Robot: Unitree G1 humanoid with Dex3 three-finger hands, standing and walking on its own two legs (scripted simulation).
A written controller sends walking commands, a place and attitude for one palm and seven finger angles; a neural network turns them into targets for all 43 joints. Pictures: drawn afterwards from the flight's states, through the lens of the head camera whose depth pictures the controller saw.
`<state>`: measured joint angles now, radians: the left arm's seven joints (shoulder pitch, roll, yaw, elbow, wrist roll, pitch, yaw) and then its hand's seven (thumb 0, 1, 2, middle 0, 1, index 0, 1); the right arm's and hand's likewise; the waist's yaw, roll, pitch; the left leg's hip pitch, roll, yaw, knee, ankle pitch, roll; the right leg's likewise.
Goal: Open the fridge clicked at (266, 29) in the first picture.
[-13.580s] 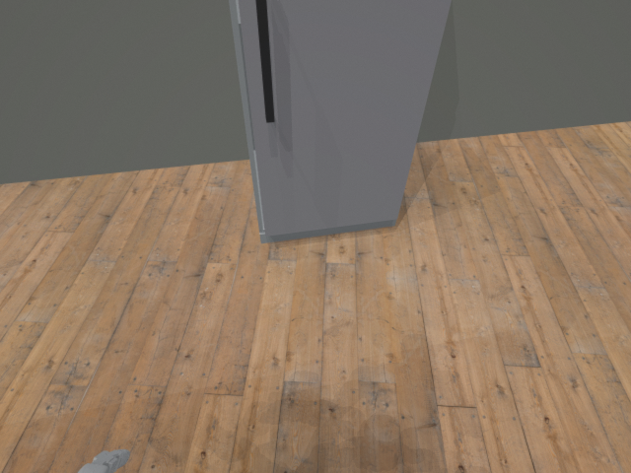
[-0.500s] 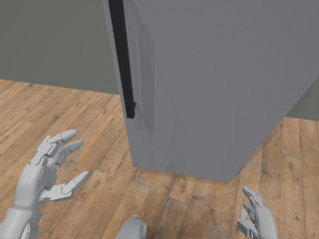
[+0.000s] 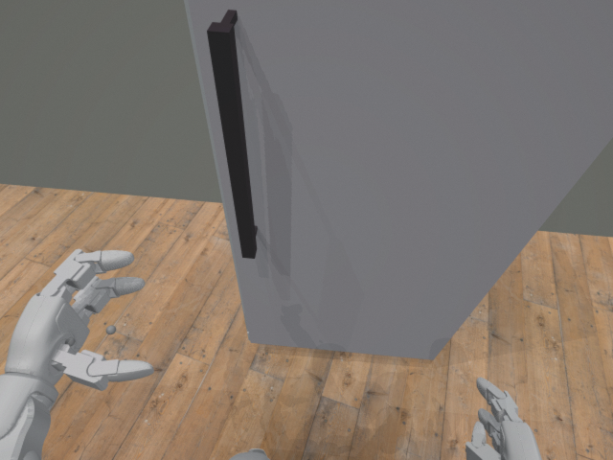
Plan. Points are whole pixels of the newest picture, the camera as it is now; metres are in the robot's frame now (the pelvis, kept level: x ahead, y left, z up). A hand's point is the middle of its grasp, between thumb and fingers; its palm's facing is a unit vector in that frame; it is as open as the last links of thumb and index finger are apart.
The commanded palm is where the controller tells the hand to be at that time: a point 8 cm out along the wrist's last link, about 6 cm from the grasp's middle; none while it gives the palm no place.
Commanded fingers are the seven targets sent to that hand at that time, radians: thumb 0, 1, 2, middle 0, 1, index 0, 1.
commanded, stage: raise the hand to about handle height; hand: left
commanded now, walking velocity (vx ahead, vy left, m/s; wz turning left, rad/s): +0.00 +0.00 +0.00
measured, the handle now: (242, 161) +0.50 +0.14 +0.11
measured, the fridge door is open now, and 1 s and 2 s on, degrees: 0 0 0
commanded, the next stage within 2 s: move the hooked fingers beside the handle in 0.98 s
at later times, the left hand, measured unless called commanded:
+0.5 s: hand (42, 274) +0.25 +0.29 +0.16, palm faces +0.07 -0.99 -0.08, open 14.0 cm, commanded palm +0.22 +0.33 +0.16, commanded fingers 0.00 -0.50 0.30 -0.30 -1.20 -0.30 -1.20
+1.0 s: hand (80, 273) +0.26 +0.26 +0.15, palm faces +0.05 -1.00 -0.07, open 14.0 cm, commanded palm +0.23 +0.30 +0.16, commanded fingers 0.00 -0.50 0.30 -0.30 -1.20 -0.30 -1.20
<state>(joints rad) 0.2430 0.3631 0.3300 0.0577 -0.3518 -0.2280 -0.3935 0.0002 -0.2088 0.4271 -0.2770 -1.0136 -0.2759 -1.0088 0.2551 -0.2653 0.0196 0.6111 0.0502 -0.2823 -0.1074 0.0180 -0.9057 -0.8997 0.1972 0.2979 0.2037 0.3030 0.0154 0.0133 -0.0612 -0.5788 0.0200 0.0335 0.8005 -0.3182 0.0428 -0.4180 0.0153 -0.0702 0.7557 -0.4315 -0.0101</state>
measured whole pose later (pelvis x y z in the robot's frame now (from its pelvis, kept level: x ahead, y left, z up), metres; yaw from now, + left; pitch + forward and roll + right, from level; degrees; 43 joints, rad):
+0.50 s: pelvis -0.01 +0.01 +0.02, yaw +1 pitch -1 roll -2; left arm -0.05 0.47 0.42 0.21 -0.34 -0.01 -0.45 -0.01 -0.50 0.30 -0.30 -1.20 -0.30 -1.20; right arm 0.25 -0.25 0.09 0.62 0.07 -0.25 -0.13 0.02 -0.90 -0.90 0.20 0.30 0.21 0.30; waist 0.04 0.03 -0.02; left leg -0.39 0.00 0.03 0.61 -0.21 0.05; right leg -0.22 0.00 -0.08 0.57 -0.33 0.00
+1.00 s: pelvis -0.01 -0.02 +0.02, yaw +1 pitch -1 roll -1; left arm -0.03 0.44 0.42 0.24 -0.35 -0.03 -0.47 -0.01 -0.50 0.30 -0.30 -1.20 -0.30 -1.20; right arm 0.25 -0.27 0.06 0.63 0.07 -0.26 -0.12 0.02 -0.90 -0.90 0.20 0.30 0.20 0.30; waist 0.04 0.05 -0.02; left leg -0.35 0.02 0.02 0.57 -0.21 0.02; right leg -0.20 0.03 -0.08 0.54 -0.33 -0.03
